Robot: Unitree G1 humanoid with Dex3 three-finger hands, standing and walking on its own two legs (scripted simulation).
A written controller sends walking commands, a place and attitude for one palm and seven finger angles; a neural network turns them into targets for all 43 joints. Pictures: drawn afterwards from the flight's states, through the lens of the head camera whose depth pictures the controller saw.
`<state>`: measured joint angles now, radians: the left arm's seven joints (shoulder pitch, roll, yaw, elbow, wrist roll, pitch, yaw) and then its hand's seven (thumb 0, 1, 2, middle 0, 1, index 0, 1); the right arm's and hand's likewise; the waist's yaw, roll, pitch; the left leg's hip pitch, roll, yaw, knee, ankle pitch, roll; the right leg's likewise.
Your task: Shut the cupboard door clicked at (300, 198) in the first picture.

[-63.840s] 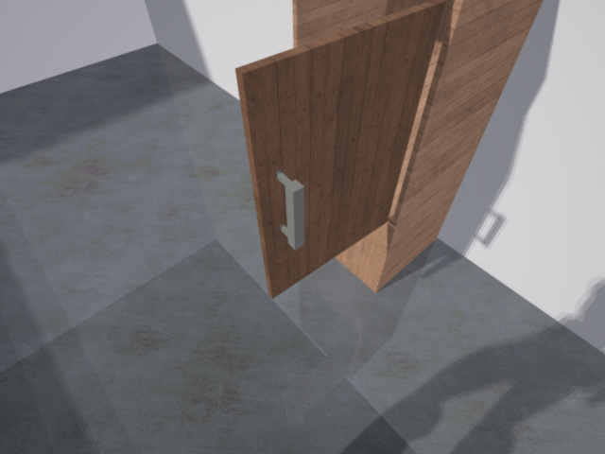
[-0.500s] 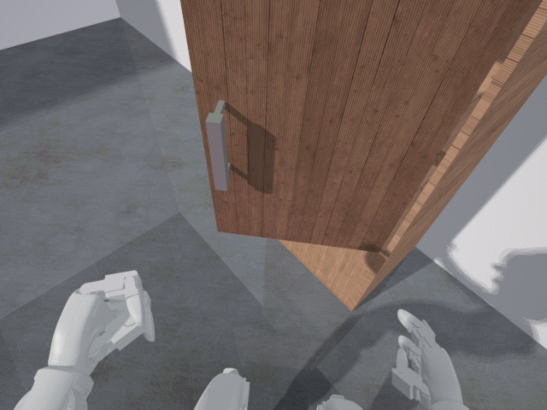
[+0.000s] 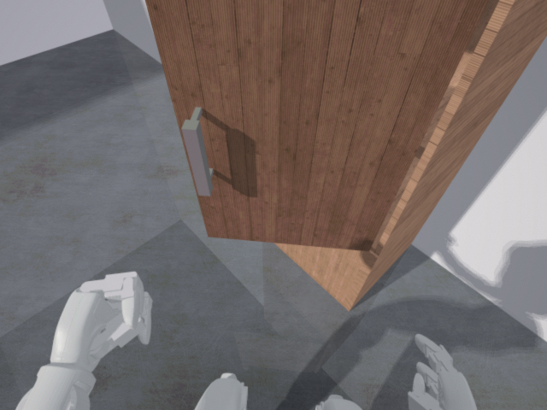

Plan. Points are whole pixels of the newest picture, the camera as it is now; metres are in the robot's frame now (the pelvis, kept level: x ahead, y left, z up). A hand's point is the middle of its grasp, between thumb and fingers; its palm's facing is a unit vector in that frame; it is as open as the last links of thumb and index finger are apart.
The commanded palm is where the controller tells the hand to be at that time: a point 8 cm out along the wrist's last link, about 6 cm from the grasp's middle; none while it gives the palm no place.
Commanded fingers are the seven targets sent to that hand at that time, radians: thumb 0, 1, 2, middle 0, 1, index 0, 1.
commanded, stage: raise the hand and make a fist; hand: left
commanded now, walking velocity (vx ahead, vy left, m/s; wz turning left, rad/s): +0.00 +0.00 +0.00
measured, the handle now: (201, 153) +0.52 +0.16 +0.06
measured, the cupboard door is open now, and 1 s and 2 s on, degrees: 41 41 41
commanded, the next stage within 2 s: bring the fist close to the handle in 0.12 s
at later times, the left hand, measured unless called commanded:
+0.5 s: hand (158, 289) +0.26 +0.17 +0.06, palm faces -0.08 -1.00 -0.02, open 3.1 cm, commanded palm +0.26 +0.23 +0.07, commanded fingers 0.00 0.90 0.90 -1.30 -1.50 -1.30 -1.50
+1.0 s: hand (193, 225) +0.36 +0.15 +0.06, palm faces -0.07 -1.00 -0.01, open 3.1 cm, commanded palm +0.35 +0.20 +0.07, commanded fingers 0.00 0.90 0.90 -1.30 -1.50 -1.30 -1.50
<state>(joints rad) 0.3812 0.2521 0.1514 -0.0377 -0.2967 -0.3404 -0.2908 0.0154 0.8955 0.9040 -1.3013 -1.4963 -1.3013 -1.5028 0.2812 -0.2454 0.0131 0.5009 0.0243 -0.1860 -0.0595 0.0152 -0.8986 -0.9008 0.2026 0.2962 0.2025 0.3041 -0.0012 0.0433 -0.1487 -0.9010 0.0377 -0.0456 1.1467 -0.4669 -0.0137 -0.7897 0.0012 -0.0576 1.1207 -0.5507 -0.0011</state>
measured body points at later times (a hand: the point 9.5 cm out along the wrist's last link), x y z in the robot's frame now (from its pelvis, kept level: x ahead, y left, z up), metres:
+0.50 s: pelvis +0.00 +0.00 +0.00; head +0.05 +0.00 +0.44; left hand +0.26 +0.23 +0.06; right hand +0.18 -0.23 -0.08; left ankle +0.05 +0.12 -0.65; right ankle +0.00 -0.12 -0.65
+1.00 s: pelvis +0.00 +0.01 +0.00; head +0.06 +0.01 +0.45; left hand +0.36 +0.20 +0.07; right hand +0.13 -0.24 -0.09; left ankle +0.05 +0.12 -0.65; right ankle +0.00 -0.12 -0.65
